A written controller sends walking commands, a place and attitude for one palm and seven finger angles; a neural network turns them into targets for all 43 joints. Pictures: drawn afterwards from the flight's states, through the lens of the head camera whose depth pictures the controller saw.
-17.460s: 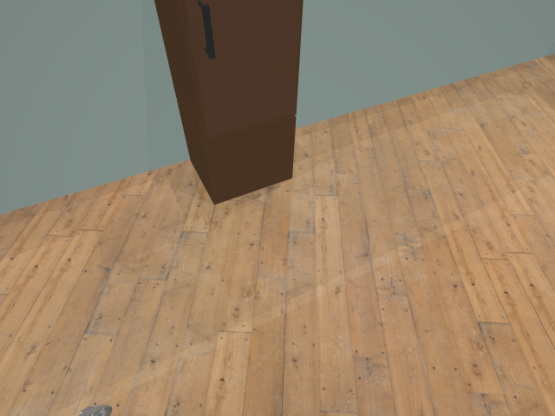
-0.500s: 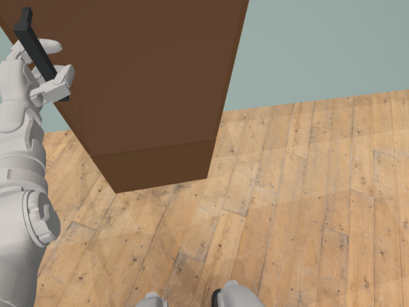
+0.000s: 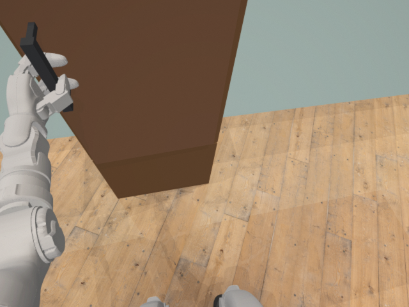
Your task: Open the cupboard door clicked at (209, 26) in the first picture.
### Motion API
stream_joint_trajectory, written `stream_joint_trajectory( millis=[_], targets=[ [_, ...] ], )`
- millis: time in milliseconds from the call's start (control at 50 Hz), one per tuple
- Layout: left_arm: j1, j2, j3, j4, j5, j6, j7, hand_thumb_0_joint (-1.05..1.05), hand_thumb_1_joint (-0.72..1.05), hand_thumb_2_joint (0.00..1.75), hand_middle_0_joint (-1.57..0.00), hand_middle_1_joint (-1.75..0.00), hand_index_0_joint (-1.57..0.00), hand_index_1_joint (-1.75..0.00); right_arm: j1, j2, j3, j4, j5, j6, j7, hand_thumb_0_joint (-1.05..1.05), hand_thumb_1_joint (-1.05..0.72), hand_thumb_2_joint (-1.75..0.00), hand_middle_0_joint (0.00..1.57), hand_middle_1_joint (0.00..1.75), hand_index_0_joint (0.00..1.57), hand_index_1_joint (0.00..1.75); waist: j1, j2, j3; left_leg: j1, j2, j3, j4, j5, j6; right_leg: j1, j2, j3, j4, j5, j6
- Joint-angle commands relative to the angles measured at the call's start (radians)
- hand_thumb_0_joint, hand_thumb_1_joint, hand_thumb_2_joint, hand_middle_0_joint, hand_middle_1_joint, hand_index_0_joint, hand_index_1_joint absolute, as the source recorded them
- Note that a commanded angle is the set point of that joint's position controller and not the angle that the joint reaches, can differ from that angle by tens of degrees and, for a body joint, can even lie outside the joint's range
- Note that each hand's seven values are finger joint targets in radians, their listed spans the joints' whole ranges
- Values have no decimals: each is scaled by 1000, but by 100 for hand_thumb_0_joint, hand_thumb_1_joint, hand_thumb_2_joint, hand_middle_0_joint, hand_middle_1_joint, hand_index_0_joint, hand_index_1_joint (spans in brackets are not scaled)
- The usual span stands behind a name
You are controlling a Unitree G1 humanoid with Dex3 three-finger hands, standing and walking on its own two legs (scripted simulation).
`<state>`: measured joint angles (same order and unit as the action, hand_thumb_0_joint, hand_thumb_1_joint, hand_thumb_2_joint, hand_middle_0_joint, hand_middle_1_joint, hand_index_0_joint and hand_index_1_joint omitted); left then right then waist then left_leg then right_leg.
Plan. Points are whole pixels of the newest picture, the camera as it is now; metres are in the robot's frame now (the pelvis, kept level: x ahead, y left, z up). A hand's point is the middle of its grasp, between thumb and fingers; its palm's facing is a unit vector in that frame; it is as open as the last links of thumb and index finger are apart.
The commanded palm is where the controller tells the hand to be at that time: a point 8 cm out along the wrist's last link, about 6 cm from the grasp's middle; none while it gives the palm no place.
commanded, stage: pull the door open along its arc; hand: left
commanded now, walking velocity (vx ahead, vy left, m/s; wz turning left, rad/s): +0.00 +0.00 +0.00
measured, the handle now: (51, 71) +0.54 +0.26 +0.11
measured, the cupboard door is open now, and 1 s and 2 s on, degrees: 2 40 41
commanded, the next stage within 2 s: open thumb and fingers to let go in 0.70 s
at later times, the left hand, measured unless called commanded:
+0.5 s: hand (116, 170) +0.33 +0.12 +0.11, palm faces +0.40 -0.92 +0.06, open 6.0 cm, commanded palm +0.26 +0.19 +0.10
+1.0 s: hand (145, 180) +0.31 +0.08 +0.11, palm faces +0.52 -0.85 -0.02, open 6.4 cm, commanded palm +0.26 +0.12 +0.10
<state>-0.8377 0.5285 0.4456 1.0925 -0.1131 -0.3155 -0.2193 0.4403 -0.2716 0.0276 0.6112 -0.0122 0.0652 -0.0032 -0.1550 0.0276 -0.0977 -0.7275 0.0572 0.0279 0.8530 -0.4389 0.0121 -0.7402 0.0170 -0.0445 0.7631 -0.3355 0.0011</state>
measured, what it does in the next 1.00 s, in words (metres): stands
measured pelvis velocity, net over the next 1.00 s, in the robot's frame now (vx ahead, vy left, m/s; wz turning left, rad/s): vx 0.00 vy -0.04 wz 0.09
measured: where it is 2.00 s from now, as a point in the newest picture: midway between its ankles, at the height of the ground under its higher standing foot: outside the picture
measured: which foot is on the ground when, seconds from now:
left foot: down 0.00-1.00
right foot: down 0.00-1.00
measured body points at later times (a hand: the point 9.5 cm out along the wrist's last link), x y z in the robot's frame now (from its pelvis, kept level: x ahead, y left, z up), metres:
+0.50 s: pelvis +0.01 -0.01 +0.02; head +0.03 -0.01 +0.47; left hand +0.31 +0.17 +0.11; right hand +0.21 -0.21 -0.07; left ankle -0.03 +0.11 -0.70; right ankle +0.01 -0.13 -0.70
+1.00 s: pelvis +0.00 -0.04 +0.02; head +0.01 -0.06 +0.47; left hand +0.28 +0.12 +0.12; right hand +0.18 -0.25 -0.10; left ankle -0.03 +0.11 -0.70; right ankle +0.01 -0.13 -0.70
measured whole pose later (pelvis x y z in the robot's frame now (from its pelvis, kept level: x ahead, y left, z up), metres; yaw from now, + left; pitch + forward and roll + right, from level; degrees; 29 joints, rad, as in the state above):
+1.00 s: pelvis +0.00 -0.04 +0.02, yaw +5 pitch +3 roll +1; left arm -0.03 -0.12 -0.14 0.07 0.06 0.00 0.61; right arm 0.18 -0.19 0.00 0.64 -0.07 0.09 -0.04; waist 0.01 0.05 -0.07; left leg -0.37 0.03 -0.03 0.69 -0.38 -0.04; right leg -0.40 -0.01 -0.11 0.71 -0.37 -0.05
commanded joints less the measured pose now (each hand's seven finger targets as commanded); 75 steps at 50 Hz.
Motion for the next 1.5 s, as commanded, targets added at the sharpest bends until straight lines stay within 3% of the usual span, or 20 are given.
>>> stream_joint_trajectory(
  millis=[0,160,180,200,220,280,320,420,480,520,600,740,760,780,800,920,1020,1180,1220,1480],
  targets=[
    [-181,188,6,-324,-50,-52,-15,0,90,90,-40,-135,-40,-135,89,-160,-71,-104,17,-22,-6,0,-90,-90,20,30,20,30,68,86,-448,245,-32,-23,-104,505,13,350,30,9,-39,463,-20],
    [269,-13,-80,-717,-113,4,36,0,90,90,-40,-135,-40,-135,-21,-127,-79,-168,40,-61,13,0,-90,-90,20,30,20,30,139,38,-403,305,-28,-12,-158,620,7,447,19,-3,-58,529,-21],
    [259,-60,18,-857,-165,15,177,0,90,90,-40,-135,-40,-135,-77,-91,-77,-184,38,-80,20,0,-90,-90,20,30,20,30,214,61,-388,283,-41,-12,-167,608,-10,452,21,-23,-70,500,-21],
    [365,-147,-46,-876,-148,35,252,0,90,90,-40,-135,-40,-135,-94,-89,-76,-175,33,-93,29,0,-90,-90,20,30,20,30,188,35,-347,293,-37,-6,-179,581,-16,451,23,-28,-76,482,-19],
    [429,-165,-54,-920,-126,43,317,0,90,90,-40,-135,-40,-135,-109,-86,-74,-171,32,-102,34,0,-90,-90,20,30,20,30,193,1,-310,268,-37,-12,-188,562,-17,459,20,-34,-80,466,-23],
    [600,-255,-116,-1090,-55,68,469,0,90,90,-40,-135,-40,-135,-172,-65,-73,-183,14,-105,44,0,-90,-90,20,30,20,30,208,0,-317,302,-36,0,-209,561,-23,510,5,-31,-77,475,-26],
    [623,-268,-139,-1177,-6,86,557,0,90,90,-40,-135,-40,-135,-213,-56,-70,-187,2,-92,36,0,-90,-90,20,30,20,30,213,-35,-304,306,-36,-2,-223,517,-23,546,-3,-21,-86,465,-32],
    [689,-391,-266,-1284,97,175,725,0,90,90,-40,-135,-40,-135,-314,-16,-52,-199,-20,-40,1,0,-90,-90,20,30,20,30,208,-77,-215,330,-43,-2,-254,410,-17,573,-21,2,-146,388,-30],
    [740,-487,-360,-1335,146,226,802,0,90,90,-40,-135,-40,-135,-349,9,-42,-202,-32,-15,-9,0,-90,-90,20,30,20,30,210,-53,-196,359,-49,-1,-258,417,-18,584,-29,3,-162,401,-32],
    [763,-517,-406,-1333,173,250,825,0,90,90,-40,-135,-40,-135,-360,11,-42,-197,-40,2,-15,0,-90,-90,20,30,20,30,197,-100,-168,371,-48,-8,-255,408,-15,579,-30,4,-178,399,-31],
    [807,-591,-504,-1381,215,271,831,0,90,90,-40,-135,-40,-135,-380,24,-41,-205,-51,22,-19,0,-90,-90,20,30,20,30,199,-59,-180,398,-52,-4,-244,429,-14,585,-37,9,-169,444,-34],
    [725,-733,-675,-1370,224,283,839,0,90,90,-40,-135,-40,-135,-403,21,-42,-187,-57,1,-13,0,-90,-90,20,30,20,30,158,-86,-154,405,-57,-28,-203,399,-10,520,-46,0,-159,438,-25],
    [701,-735,-679,-1364,222,283,842,0,90,90,-40,-135,-40,-135,-404,20,-43,-182,-55,-5,-13,0,-90,-90,20,30,20,30,157,-86,-156,401,-58,-30,-198,387,-10,513,-48,3,-159,431,-24],
    [590,-680,-636,-1360,222,275,852,0,90,90,-40,-135,-40,-135,-400,16,-42,-168,-56,-8,-21,0,-90,-90,20,30,20,30,146,-89,-168,389,-63,-34,-191,375,-9,502,-52,11,-156,422,-21],
    [611,-679,-622,-1330,222,274,852,0,83,87,-40,-134,-40,-134,-400,19,-47,-163,-59,-10,-26,0,-90,-90,20,30,20,30,161,-91,-180,383,-66,-32,-190,367,-9,510,-53,15,-157,409,-21],
    [573,-656,-591,-1243,207,245,826,0,41,69,-36,-130,-36,-130,-386,14,-49,-147,-56,-28,-44,0,-90,-90,20,30,20,30,162,-163,-194,363,-74,-34,-201,322,-4,524,-66,37,-187,367,-8],
    [501,-656,-584,-1188,205,221,810,0,6,54,-34,-126,-34,-126,-384,11,-48,-135,-57,-43,-49,0,-90,-90,20,30,20,30,160,-118,-171,363,-76,-30,-209,287,-1,496,-69,48,-208,287,-11],
    [355,-630,-529,-1080,184,193,827,0,-50,30,-30,-120,-30,-120,-393,11,-44,-117,-59,-63,-58,0,-90,-90,20,30,20,30,155,-141,-157,345,-80,-27,-223,209,2,458,-70,61,-254,103,-10],
    [366,-627,-523,-1063,188,186,832,0,-50,30,-30,-120,-30,-120,-393,11,-48,-119,-58,-64,-56,0,-90,-90,20,30,20,30,166,-117,-172,347,-79,-26,-226,215,1,463,-65,56,-247,105,-16],
    [296,-682,-571,-1035,227,187,880,0,-50,30,-19,-55,-19,-55,-385,11,-51,-125,-62,-59,-37,0,-90,-90,20,30,20,30,159,-83,-184,346,-64,-33,-235,240,-8,414,-36,-6,-174,112,-36]
  ],
)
